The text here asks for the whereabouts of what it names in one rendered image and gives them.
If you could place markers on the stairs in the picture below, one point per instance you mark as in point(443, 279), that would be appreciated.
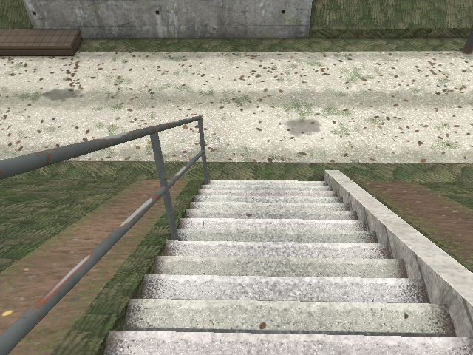
point(280, 267)

